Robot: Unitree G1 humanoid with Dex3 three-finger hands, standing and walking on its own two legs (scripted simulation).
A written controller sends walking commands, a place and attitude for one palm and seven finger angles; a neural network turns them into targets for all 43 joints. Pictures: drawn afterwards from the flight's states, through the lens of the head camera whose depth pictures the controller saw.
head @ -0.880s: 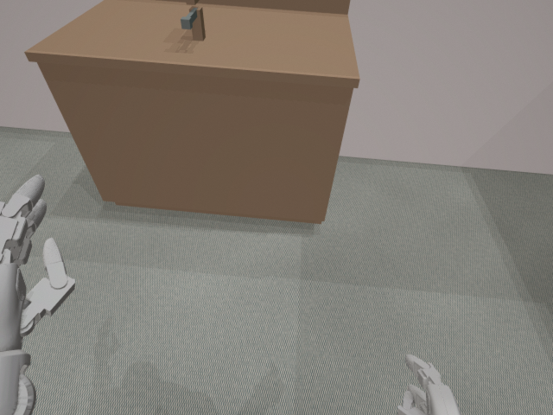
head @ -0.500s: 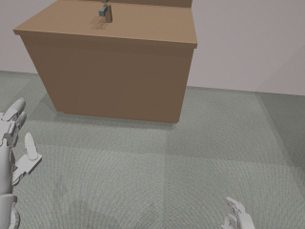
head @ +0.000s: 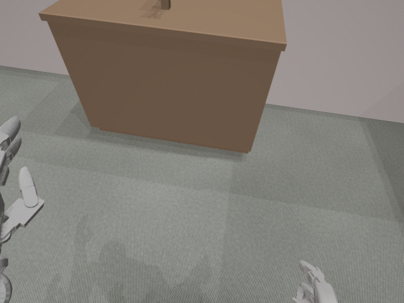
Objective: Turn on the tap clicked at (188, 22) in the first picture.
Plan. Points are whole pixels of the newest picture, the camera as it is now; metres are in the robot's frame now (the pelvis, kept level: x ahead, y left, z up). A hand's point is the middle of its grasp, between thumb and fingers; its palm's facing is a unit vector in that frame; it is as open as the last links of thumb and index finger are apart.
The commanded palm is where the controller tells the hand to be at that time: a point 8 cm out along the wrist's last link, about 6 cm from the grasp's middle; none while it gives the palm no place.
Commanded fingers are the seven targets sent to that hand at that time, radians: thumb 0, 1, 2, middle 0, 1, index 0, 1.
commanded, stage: walk to a spot facing it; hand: left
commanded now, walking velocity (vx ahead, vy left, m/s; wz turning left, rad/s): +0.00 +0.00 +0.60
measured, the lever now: out of the picture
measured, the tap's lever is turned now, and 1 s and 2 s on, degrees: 0 0 0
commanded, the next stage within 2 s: none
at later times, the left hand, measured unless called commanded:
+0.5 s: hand out of the picture +0.08 +0.30 +0.18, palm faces +0.72 -0.61 -0.33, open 7.4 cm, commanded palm +0.02 +0.32 +0.19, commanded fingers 0.00 0.90 0.90 -0.20 -0.30 -0.20 -0.30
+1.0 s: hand out of the picture +0.10 +0.29 +0.18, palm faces +0.77 -0.47 -0.43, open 7.4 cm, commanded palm +0.03 +0.30 +0.19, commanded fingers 0.00 0.90 0.90 -0.20 -0.30 -0.20 -0.30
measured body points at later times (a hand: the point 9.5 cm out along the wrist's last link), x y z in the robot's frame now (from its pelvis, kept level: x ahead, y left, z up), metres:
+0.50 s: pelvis -0.03 +0.00 -0.01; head -0.03 +0.02 +0.44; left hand +0.04 +0.33 +0.20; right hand +0.22 -0.19 -0.07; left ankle -0.07 +0.12 -0.73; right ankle -0.01 -0.12 -0.70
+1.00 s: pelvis +0.05 -0.02 +0.01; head +0.07 -0.02 +0.46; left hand +0.06 +0.31 +0.21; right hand +0.31 -0.15 -0.09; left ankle -0.01 +0.11 -0.65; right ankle +0.12 -0.09 -0.73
